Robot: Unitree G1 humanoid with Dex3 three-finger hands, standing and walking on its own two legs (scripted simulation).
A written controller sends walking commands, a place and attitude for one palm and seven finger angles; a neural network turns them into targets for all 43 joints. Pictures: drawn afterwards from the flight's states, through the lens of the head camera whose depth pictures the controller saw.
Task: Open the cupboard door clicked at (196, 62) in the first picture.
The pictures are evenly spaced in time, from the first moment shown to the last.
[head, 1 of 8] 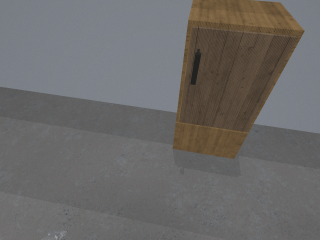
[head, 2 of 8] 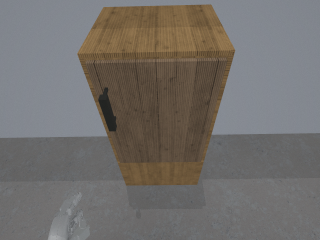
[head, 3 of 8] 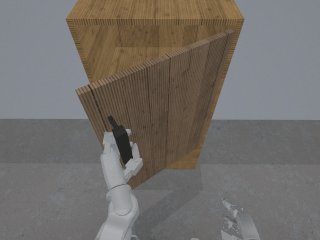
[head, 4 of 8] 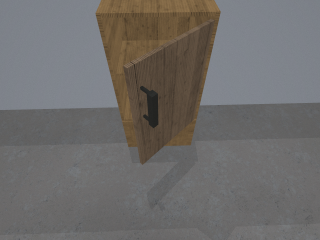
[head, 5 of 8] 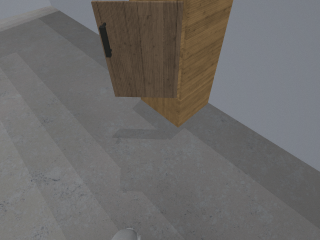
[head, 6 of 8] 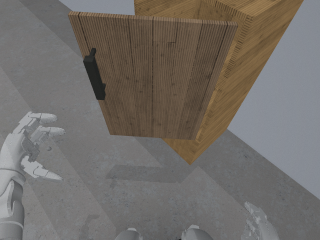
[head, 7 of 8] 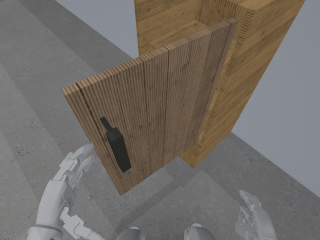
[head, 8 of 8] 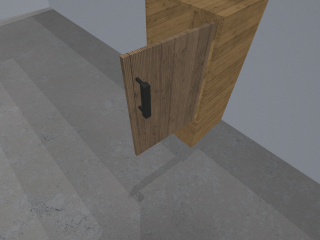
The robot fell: no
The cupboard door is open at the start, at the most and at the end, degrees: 0 84 84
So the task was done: yes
